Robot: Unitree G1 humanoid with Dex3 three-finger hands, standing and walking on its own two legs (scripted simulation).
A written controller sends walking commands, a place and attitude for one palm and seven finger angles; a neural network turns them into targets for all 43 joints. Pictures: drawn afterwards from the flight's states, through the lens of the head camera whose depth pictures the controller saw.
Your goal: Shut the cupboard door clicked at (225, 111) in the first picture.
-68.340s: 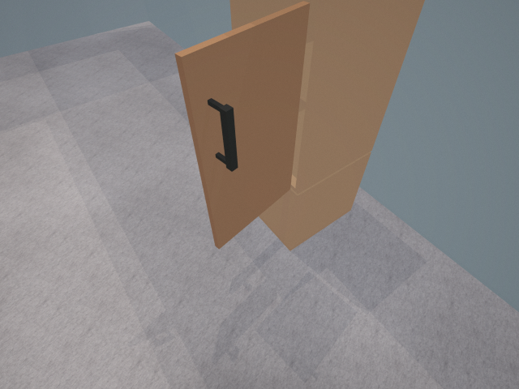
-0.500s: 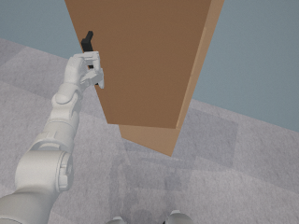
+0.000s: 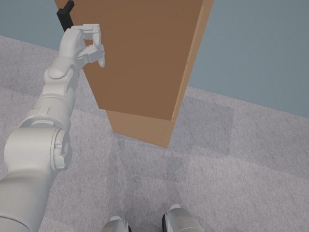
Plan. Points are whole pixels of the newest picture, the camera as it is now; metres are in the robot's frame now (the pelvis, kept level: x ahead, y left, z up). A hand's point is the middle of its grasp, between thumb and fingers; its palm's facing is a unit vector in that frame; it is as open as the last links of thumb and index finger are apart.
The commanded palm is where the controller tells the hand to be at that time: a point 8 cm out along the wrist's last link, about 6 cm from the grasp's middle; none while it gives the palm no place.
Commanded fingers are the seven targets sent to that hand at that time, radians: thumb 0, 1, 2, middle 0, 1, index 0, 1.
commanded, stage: push the door shut along its arc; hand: left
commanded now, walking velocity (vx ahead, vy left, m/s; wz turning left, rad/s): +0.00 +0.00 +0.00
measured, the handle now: (76, 35) +0.60 +0.13 +0.12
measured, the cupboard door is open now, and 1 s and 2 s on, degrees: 8 0 0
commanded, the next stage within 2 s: pull the fist back off the door in 0.88 s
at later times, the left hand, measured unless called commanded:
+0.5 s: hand (113, 37) +0.57 +0.03 +0.13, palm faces -0.37 -0.93 -0.03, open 3.1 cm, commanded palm +0.59 +0.08 +0.13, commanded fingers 0.00 0.90 0.90 -1.30 -1.50 -1.30 -1.50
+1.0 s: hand (117, 36) +0.57 +0.02 +0.13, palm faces -0.43 -0.90 -0.02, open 3.3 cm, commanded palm +0.62 +0.04 +0.13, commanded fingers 0.00 0.90 0.90 -1.30 -1.50 -1.30 -1.50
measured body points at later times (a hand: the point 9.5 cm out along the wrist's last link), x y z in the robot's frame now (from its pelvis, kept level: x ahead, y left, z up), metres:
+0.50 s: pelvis +0.01 -0.01 -0.01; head +0.15 -0.02 +0.42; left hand +0.59 +0.08 +0.14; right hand -0.05 -0.28 -0.12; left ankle +0.01 +0.11 -0.69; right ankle +0.03 -0.12 -0.69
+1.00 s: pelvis -0.01 +0.00 -0.03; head +0.16 +0.00 +0.39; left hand +0.59 +0.07 +0.14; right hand -0.08 -0.27 -0.12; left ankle +0.01 +0.11 -0.69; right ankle +0.03 -0.12 -0.69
